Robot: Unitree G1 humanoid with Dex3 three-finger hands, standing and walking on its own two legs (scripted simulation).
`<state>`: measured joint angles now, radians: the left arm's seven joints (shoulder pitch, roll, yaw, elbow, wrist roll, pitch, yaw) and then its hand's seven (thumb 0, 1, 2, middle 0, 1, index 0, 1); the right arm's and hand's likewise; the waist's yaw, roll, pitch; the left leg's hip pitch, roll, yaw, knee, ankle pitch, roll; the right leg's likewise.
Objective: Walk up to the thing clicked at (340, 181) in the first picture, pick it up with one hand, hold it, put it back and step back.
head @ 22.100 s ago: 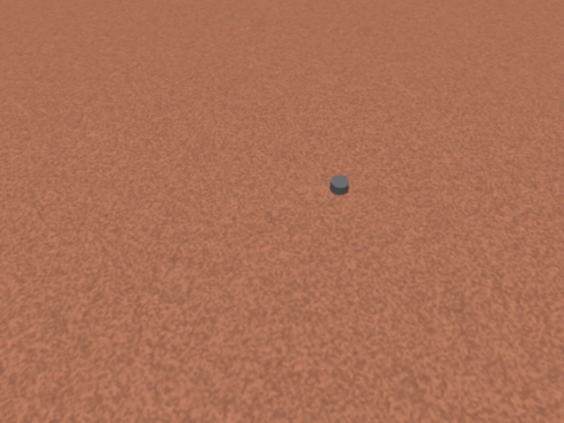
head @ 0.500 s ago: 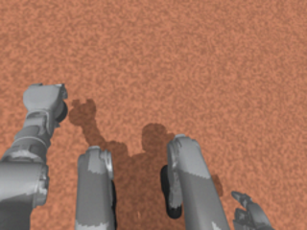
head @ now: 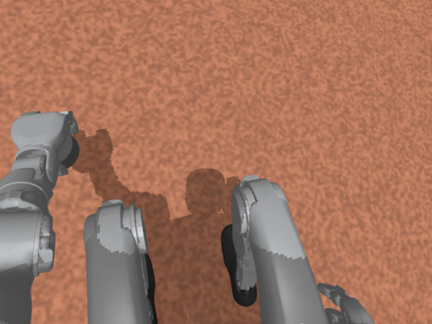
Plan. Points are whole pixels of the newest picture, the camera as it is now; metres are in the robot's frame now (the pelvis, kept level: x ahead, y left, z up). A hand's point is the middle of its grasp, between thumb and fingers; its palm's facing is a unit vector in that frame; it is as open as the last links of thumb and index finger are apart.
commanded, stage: crouch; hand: left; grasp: from above
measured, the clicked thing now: (52, 148) +0.46 +0.26 -0.20
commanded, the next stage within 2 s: lower in 0.20 s
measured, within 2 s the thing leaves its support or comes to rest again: neither
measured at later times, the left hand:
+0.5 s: hand (62, 152) +0.45 +0.25 -0.22, palm faces -0.49 -0.06 -0.87, open 10.1 cm
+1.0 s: hand (75, 152) +0.46 +0.24 -0.27, palm faces -0.48 -0.08 -0.88, open 10.1 cm
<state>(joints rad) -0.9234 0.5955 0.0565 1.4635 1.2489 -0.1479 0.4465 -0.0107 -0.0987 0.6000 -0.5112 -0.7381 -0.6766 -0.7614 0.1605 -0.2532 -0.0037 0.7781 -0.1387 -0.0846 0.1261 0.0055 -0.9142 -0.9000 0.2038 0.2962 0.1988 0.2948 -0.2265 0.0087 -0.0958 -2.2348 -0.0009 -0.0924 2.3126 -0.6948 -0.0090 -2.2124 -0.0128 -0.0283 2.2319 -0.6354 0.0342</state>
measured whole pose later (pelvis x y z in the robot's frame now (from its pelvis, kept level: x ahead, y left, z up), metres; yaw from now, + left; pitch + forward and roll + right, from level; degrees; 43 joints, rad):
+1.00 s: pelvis +0.01 +0.00 -0.06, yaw -4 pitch +33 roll -9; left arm -1.00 0.75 0.14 1.68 1.30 -0.19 0.60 -0.01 -0.09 0.60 -0.51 -0.72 -0.66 -0.77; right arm 0.14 -0.29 0.12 0.77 -0.24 -0.17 0.23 0.00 -0.91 -0.89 0.20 0.30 0.20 0.30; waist -0.32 -0.03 0.03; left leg -2.36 -0.01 -0.17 2.52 -0.75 -0.02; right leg -2.32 0.01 -0.08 2.39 -0.65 0.05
